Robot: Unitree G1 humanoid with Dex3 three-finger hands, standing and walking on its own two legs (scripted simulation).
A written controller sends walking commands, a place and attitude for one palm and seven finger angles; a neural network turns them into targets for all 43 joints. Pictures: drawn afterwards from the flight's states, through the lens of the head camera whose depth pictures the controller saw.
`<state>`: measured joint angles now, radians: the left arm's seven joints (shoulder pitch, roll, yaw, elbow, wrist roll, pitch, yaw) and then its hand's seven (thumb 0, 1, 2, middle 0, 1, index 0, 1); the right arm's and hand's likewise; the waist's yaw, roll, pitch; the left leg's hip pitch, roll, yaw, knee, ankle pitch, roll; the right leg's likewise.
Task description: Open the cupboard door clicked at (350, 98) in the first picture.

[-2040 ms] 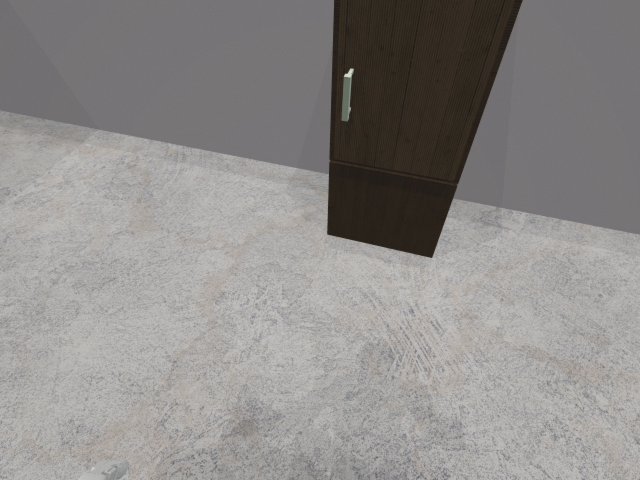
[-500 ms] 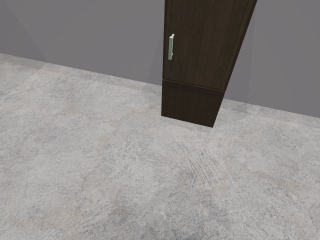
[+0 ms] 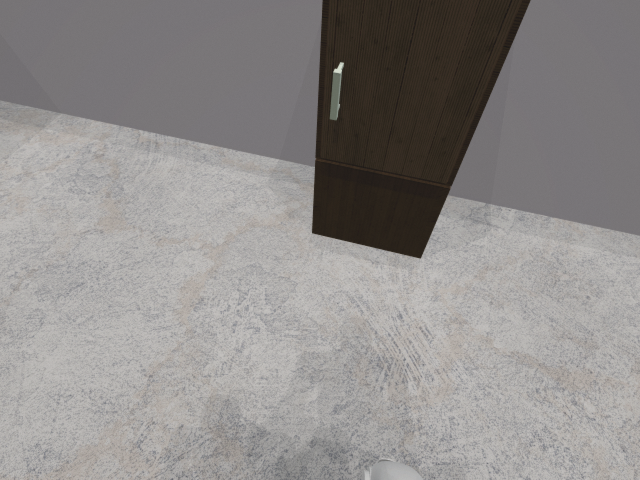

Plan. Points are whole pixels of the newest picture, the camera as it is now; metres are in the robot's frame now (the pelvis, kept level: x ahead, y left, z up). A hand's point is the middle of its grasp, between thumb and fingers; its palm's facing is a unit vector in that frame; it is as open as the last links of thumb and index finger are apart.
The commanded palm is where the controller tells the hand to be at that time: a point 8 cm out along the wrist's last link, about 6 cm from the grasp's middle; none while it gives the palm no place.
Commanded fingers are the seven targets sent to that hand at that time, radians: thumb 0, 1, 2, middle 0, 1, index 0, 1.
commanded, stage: walk to a spot facing it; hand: left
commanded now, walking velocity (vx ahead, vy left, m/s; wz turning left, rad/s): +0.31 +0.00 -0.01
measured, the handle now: (337, 91) +1.04 -0.03 -0.09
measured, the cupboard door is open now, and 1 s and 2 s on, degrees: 0 0 0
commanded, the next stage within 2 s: turn to face it in 0.12 s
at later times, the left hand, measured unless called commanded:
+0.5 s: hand (208, 450) +0.19 +0.17 -0.20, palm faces +0.05 -0.99 -0.16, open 7.2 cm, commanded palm none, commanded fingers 0.00 0.90 0.90 -0.20 -0.30 -0.20 -0.30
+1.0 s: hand (240, 373) +0.30 +0.13 -0.17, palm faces -0.14 -0.96 -0.23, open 7.3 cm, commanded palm none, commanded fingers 0.00 0.90 0.90 -0.20 -0.30 -0.20 -0.30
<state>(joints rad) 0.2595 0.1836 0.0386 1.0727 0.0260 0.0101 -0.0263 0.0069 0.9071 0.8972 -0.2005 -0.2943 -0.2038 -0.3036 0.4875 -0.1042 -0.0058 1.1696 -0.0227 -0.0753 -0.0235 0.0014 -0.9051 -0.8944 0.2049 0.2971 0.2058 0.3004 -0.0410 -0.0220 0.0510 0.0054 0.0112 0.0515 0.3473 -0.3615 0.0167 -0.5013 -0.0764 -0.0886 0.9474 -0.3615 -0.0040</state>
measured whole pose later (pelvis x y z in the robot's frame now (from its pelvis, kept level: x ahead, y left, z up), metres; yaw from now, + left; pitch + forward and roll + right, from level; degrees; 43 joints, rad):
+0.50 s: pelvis +0.18 -0.01 -0.01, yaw -2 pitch -2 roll -2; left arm 0.30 0.18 0.05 1.06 0.02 0.01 0.01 -0.01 0.93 0.90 -0.20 -0.29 -0.20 -0.30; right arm 0.17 -0.16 -0.03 1.00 -0.02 -0.05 -0.02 0.00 -0.92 -0.90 0.20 0.30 0.20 0.30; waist 0.01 -0.01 0.02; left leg -0.36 0.10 0.14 0.64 -0.25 0.01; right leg -0.23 -0.02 -0.11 0.62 -0.36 0.00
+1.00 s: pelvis +0.22 -0.04 +0.00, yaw -11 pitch +0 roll +0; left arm 0.23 0.15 0.05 1.01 0.03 0.01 0.02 0.00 0.91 0.90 -0.20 -0.29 -0.20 -0.30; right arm 0.23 -0.20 -0.06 1.07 -0.02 0.04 -0.01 0.00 -0.91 -0.89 0.20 0.30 0.20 0.30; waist 0.00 0.04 0.05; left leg -0.40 0.09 0.10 0.94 -0.45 -0.04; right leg -0.26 -0.01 -0.10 0.53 -0.27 -0.04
